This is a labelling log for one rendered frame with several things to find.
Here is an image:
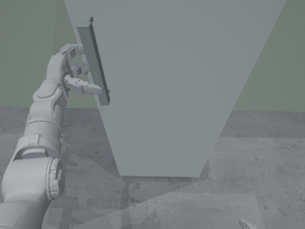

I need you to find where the handle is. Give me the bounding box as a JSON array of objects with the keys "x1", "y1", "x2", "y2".
[{"x1": 77, "y1": 15, "x2": 110, "y2": 106}]

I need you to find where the fridge door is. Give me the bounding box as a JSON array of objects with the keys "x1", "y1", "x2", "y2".
[{"x1": 65, "y1": 0, "x2": 287, "y2": 177}]

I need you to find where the right robot hand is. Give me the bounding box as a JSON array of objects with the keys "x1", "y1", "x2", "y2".
[{"x1": 238, "y1": 219, "x2": 257, "y2": 229}]

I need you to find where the left robot forearm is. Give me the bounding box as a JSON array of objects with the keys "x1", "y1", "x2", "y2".
[{"x1": 1, "y1": 78, "x2": 69, "y2": 200}]

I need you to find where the left robot hand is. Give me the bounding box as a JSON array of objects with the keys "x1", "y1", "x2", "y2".
[{"x1": 46, "y1": 43, "x2": 102, "y2": 95}]

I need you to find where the robot left upper arm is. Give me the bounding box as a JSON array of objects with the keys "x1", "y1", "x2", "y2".
[{"x1": 0, "y1": 156, "x2": 66, "y2": 229}]

